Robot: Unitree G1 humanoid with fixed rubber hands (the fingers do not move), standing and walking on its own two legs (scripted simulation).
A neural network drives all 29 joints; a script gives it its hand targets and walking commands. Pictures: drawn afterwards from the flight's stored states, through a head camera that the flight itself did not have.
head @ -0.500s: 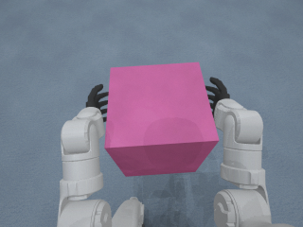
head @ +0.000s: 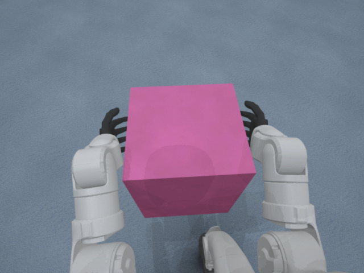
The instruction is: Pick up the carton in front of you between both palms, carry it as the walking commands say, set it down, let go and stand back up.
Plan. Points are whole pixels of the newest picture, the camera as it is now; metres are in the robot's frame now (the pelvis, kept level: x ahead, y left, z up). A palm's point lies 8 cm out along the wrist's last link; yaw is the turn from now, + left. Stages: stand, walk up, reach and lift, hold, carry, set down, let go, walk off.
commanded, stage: carry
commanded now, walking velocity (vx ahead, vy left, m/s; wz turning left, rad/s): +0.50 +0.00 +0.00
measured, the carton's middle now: (184, 157) +0.35 -0.03 +0.01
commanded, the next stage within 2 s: none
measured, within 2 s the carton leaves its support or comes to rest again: neither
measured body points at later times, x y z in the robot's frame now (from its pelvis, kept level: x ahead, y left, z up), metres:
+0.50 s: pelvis +0.32 -0.02 +0.01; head +0.31 -0.03 +0.46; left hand +0.60 +0.14 +0.10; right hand +0.61 -0.16 +0.09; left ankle +0.44 +0.11 -0.70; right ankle +0.18 -0.10 -0.73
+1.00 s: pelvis +0.61 +0.00 +0.01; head +0.58 +0.00 +0.46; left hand +0.88 +0.15 +0.10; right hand +0.88 -0.16 +0.11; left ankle +0.50 +0.09 -0.73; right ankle +0.74 -0.14 -0.70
